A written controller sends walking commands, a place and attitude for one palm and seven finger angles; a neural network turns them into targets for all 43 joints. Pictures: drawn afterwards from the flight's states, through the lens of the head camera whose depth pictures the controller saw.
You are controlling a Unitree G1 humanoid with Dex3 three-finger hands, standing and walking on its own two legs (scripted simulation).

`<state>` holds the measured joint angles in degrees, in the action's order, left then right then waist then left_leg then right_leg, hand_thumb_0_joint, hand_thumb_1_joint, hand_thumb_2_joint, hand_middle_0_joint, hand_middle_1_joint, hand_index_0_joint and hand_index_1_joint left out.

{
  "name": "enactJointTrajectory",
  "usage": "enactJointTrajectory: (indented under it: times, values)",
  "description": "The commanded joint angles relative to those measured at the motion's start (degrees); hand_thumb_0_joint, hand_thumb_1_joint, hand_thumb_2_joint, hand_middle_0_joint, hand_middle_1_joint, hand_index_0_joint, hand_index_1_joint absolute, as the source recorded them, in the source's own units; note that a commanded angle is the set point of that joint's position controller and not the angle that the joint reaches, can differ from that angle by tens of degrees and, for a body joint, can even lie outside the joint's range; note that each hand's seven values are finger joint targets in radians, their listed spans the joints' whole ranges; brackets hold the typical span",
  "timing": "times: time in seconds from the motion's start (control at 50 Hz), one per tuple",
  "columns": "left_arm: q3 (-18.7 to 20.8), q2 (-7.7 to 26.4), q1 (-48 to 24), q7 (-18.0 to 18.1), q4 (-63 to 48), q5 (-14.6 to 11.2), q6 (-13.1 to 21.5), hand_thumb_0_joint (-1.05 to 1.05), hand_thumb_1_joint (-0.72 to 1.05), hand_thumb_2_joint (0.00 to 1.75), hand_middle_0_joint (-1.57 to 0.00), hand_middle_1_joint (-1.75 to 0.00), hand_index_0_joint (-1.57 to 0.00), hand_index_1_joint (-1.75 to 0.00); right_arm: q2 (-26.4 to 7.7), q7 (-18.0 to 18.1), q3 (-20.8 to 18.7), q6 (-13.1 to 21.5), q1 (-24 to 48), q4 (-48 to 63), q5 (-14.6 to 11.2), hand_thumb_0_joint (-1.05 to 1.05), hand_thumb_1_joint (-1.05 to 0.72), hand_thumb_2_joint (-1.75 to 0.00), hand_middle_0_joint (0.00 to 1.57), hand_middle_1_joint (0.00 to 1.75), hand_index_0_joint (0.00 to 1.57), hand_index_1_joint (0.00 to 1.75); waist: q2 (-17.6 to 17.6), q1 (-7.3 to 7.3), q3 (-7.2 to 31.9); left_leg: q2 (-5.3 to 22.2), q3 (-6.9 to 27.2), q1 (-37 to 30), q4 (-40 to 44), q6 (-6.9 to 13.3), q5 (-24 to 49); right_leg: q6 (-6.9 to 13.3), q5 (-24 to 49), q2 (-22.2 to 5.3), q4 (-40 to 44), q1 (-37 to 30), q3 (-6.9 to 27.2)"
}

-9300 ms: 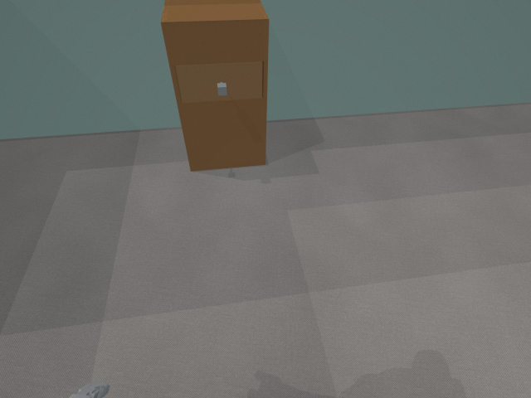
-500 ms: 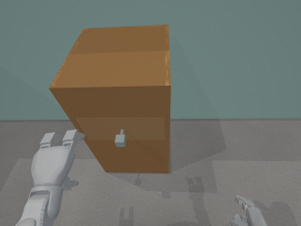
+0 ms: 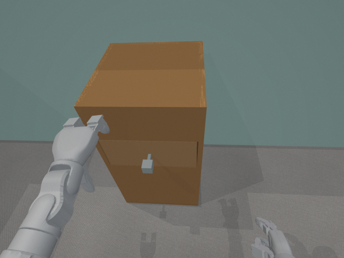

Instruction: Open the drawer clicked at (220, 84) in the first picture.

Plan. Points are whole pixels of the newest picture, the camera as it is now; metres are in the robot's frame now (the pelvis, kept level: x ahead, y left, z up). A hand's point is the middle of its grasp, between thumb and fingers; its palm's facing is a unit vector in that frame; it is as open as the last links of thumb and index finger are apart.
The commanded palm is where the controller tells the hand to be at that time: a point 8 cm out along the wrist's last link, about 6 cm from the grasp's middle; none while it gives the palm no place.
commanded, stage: raise the hand with hooked fingers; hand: left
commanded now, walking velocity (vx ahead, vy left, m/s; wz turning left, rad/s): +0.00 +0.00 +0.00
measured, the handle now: (148, 162) +0.50 +0.18 -0.24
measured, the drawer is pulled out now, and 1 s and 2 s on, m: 0.00 0.00 0.00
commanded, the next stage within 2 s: move the hooked fingers above the handle in 0.34 s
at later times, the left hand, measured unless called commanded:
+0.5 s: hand (90, 162) +0.30 +0.23 +0.07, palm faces +0.06 -0.09 -0.99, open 13.8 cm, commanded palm +0.28 +0.24 +0.12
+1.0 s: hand (119, 161) +0.36 +0.21 -0.02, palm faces -0.08 -0.04 -1.00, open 13.8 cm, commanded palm +0.34 +0.21 +0.04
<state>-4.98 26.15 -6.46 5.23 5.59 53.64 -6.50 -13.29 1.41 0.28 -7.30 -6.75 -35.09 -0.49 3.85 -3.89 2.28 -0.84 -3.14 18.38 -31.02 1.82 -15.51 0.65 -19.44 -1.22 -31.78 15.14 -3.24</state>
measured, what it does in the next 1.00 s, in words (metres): stands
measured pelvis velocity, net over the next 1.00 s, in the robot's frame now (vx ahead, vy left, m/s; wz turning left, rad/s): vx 0.00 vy -0.02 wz -0.02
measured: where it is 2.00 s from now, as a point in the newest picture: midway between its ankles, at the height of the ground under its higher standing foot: outside the picture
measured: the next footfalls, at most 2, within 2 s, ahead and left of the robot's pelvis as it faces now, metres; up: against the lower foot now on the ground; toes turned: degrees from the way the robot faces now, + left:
none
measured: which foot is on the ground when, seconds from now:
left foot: down 0.00-1.00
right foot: down 0.00-1.00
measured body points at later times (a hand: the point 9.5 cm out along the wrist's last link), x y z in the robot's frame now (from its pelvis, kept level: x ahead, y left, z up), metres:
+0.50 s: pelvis -0.01 +0.00 +0.00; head +0.00 -0.04 +0.45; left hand +0.29 +0.23 +0.13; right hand +0.16 -0.23 -0.12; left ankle +0.01 +0.10 -0.73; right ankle -0.03 -0.11 -0.73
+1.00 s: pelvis +0.00 -0.02 -0.02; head +0.06 -0.04 +0.43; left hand +0.36 +0.21 +0.03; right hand +0.10 -0.28 -0.16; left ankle +0.01 +0.10 -0.73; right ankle -0.03 -0.11 -0.73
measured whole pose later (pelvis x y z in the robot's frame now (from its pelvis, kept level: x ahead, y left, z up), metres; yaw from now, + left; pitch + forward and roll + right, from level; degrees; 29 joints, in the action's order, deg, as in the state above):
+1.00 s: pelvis +0.00 -0.02 -0.02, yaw -1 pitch +12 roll +1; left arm -5.0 21.0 -19.2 18.1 36.3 60.2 -1.2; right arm -14.3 1.3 -3.7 -6.1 -13.8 -39.5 -0.3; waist 2.4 0.3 6.1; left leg 0.9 -3.5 33.9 -40.3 0.7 -18.7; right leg 2.0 -22.9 0.1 -41.8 31.3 -2.7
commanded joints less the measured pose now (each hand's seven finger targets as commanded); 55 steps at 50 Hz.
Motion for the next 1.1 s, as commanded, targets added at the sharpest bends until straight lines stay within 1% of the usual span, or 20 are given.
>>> enactJointTrajectory:
  times: [0.0,0.16,0.28,0.36,0.42,0.48,0.52,0.58,0.6,0.68,0.7,0.76,0.78,0.82,0.9,0.92,0.96,1.0,1.04,1.08]
  values:
    - [6.5,9.8,-10.5,0.0,-9.8,-0.5,1.6,0.00,-0.50,0.30,-0.30,-1.20,-0.30,-1.20,-7.0,0.0,-2.5,2.0,5.0,8.6,-0.1,0.00,-0.90,-0.90,0.20,0.30,0.20,0.30,-3.6,-0.06,13.4,-0.6,2.8,-9.2,3.2,0.3,20.8,1.3,19.6,2.5,3.9,-2.8,1.6]
    - [9.6,12.2,-13.1,2.9,-15.2,0.1,6.2,0.00,-0.50,0.30,-0.30,-1.20,-0.30,-1.20,-7.1,-0.4,-3.2,2.6,4.4,8.6,0.2,0.00,-0.90,-0.90,0.20,0.30,0.20,0.30,-1.4,-0.54,14.1,-0.4,3.2,-9.7,3.6,0.2,19.9,1.6,17.0,2.6,3.9,-1.3,1.7]
    - [10.0,11.9,-13.2,6.3,-12.2,0.4,5.5,0.00,-0.50,0.30,-0.30,-1.20,-0.30,-1.20,-7.2,-0.3,-3.7,3.3,3.9,7.4,-0.4,0.00,-0.90,-0.90,0.20,0.30,0.20,0.30,-1.1,-0.19,13.4,-0.4,3.0,-9.2,4.3,0.1,15.1,1.6,12.2,2.9,4.7,0.2,1.6]
    - [7.4,10.3,-13.6,6.1,-11.2,0.4,3.5,0.00,-0.50,0.30,-0.30,-1.20,-0.30,-1.20,-7.2,-0.1,-3.6,3.4,4.6,7.2,-0.6,0.00,-0.90,-0.90,0.20,0.30,0.20,0.30,-1.8,0.24,13.5,-0.6,2.3,-9.0,4.5,0.2,14.0,1.4,12.3,2.6,5.1,-0.2,1.9]
    - [5.8,9.2,-12.7,4.7,-9.0,-0.2,2.3,0.00,-0.50,0.30,-0.30,-1.20,-0.30,-1.20,-7.3,0.0,-3.2,3.4,4.9,7.5,-1.0,0.00,-0.90,-0.90,0.20,0.30,0.20,0.30,-2.6,0.37,10.9,-0.7,2.3,-8.1,5.5,0.4,11.4,1.3,10.1,2.5,6.0,-0.1,2.0]
    - [4.7,8.2,-14.5,3.4,-1.9,0.3,1.8,0.00,-0.50,0.30,-0.30,-1.20,-0.30,-1.20,-7.7,0.5,-2.9,3.2,4.0,6.7,-1.1,0.00,-0.90,-0.90,0.20,0.30,0.20,0.30,-7.2,1.51,7.3,-0.7,1.8,-5.7,5.2,0.5,8.5,1.0,8.2,2.7,6.7,2.2,2.0]
    - [2.2,6.2,-18.3,2.9,0.3,1.1,2.7,0.00,-0.50,0.30,-0.30,-1.20,-0.30,-1.20,-7.4,0.7,-2.9,3.3,3.3,6.4,-1.0,0.00,-0.90,-0.90,0.20,0.30,0.20,0.30,-7.0,2.02,6.6,-0.9,1.7,-5.2,4.7,0.5,7.2,1.0,7.0,2.5,6.3,4.0,2.0]
    - [6.4,11.1,-22.9,4.1,2.3,2.8,5.8,0.00,-0.50,0.30,-0.30,-1.20,-0.30,-1.20,-7.8,1.2,-3.2,3.7,2.1,6.0,-0.4,0.00,-0.90,-0.90,0.20,0.30,0.20,0.30,-5.6,1.38,9.7,-1.4,1.7,-4.3,3.0,0.8,6.4,1.1,6.1,2.6,5.3,4.5,2.9]
    - [4.8,9.7,-25.8,4.8,1.9,3.4,7.0,0.00,-0.50,0.30,-0.30,-1.20,-0.30,-1.20,-7.3,1.3,-3.2,3.9,1.7,6.0,-0.2,0.00,-0.90,-0.90,0.20,0.30,0.20,0.30,-4.0,1.68,11.4,-1.7,1.7,-4.3,2.2,0.9,6.8,1.2,6.6,2.3,4.3,4.7,2.9]
    - [8.3,11.4,-28.9,9.2,4.4,5.1,11.1,0.00,-0.50,0.30,-0.30,-1.20,-0.30,-1.20,-7.0,1.4,-4.4,4.5,-1.0,4.4,0.4,0.00,-0.90,-0.90,0.20,0.30,0.20,0.30,-0.4,1.68,17.2,-1.6,2.1,-3.8,-1.5,0.7,10.6,1.6,10.9,2.8,0.6,6.2,3.0]
    - [7.5,9.9,-28.5,10.4,5.4,5.1,11.4,0.00,-0.50,0.30,-0.30,-1.20,-0.30,-1.20,-6.7,1.3,-4.6,4.6,-1.3,4.4,0.5,0.00,-0.90,-0.90,0.20,0.30,0.20,0.30,0.5,1.59,18.0,-1.7,1.9,-3.2,-2.4,0.7,11.4,1.7,11.9,2.7,-0.3,6.8,2.9]
    - [6.7,7.6,-28.3,13.7,10.4,5.5,10.5,0.00,-0.50,0.30,-0.30,-1.20,-0.30,-1.20,-7.0,0.7,-5.3,4.5,-2.9,3.2,0.5,0.00,-0.90,-0.90,0.20,0.30,0.20,0.30,-0.5,2.49,19.1,-1.4,1.7,-0.8,-4.8,0.5,13.3,1.8,14.7,3.1,-2.7,9.3,2.3]
    - [7.2,7.4,-26.5,14.4,13.3,6.0,9.3,0.00,-0.50,0.30,-0.30,-1.20,-0.30,-1.20,-7.3,0.4,-5.6,4.4,-3.3,3.1,0.6,0.00,-0.90,-0.90,0.20,0.30,0.20,0.30,-2.7,2.50,19.4,-1.4,1.8,0.4,-5.4,0.5,13.7,1.7,15.4,3.3,-3.1,9.1,2.3]
    - [4.7,5.0,-26.4,15.3,15.6,6.0,7.4,0.00,-0.50,0.30,-0.30,-1.20,-0.30,-1.20,-7.5,0.1,-5.7,4.1,-4.0,3.3,0.3,0.00,-0.90,-0.90,0.20,0.30,0.20,0.30,-4.3,2.89,19.8,-1.4,1.4,2.3,-5.9,0.5,13.3,1.5,16.4,3.2,-3.7,9.1,2.2]
    - [4.4,5.9,-28.0,15.2,21.1,6.3,4.6,0.00,-0.50,0.30,-0.30,-1.20,-0.30,-1.20,-8.4,0.4,-6.0,3.3,-5.6,3.1,0.0,0.00,-0.90,-0.90,0.20,0.30,0.20,0.30,-8.1,3.87,20.4,-1.5,0.7,5.7,-7.1,1.0,12.6,0.9,18.8,2.9,-4.1,8.0,3.1]
    - [5.8,8.0,-29.7,15.2,20.6,6.6,5.0,0.00,-0.50,0.30,-0.30,-1.20,-0.30,-1.20,-8.6,0.6,-6.2,3.1,-5.9,2.9,0.1,0.00,-0.90,-0.90,0.20,0.30,0.20,0.30,-7.9,3.88,21.9,-1.5,0.6,6.1,-7.6,1.0,13.3,0.8,20.3,2.8,-4.7,7.2,3.6]
    - [5.3,7.2,-30.6,15.3,19.5,6.5,6.3,0.00,-0.50,0.30,-0.30,-1.20,-0.30,-1.20,-8.3,0.8,-6.4,2.9,-6.7,3.0,0.4,0.00,-0.90,-0.90,0.20,0.30,0.20,0.30,-6.3,3.93,24.4,-1.7,0.6,5.9,-8.6,1.2,15.3,0.9,24.2,2.6,-5.8,6.3,3.8]
    - [7.4,8.9,-31.4,16.0,19.2,6.9,8.6,0.00,-0.50,0.30,-0.30,-1.20,-0.30,-1.20,-8.1,1.1,-6.7,2.9,-7.5,2.3,0.7,0.00,-0.90,-0.90,0.20,0.30,0.20,0.30,-4.9,3.92,25.5,-1.6,0.8,6.3,-9.9,1.2,16.6,1.0,25.5,2.7,-7.2,7.0,4.1]
    - [7.1,7.5,-30.8,17.2,19.6,7.4,10.7,0.00,-0.50,0.30,-0.30,-1.20,-0.30,-1.20,-7.6,1.0,-6.9,2.9,-8.0,1.8,1.0,0.00,-0.90,-0.90,0.20,0.30,0.20,0.30,-2.3,4.19,25.1,-1.5,0.9,6.7,-11.3,1.1,17.3,1.2,25.6,2.8,-8.5,9.8,3.8]
    - [9.3,8.7,-30.3,19.2,22.8,8.6,11.6,0.00,-0.50,0.30,-0.30,-1.20,-0.30,-1.20,-7.6,0.7,-7.0,2.8,-8.6,1.0,1.3,0.00,-0.90,-0.90,0.20,0.30,0.20,0.30,-2.6,4.25,24.6,-1.3,1.1,9.2,-13.1,1.0,17.1,1.4,24.2,3.0,-10.0,12.1,3.5]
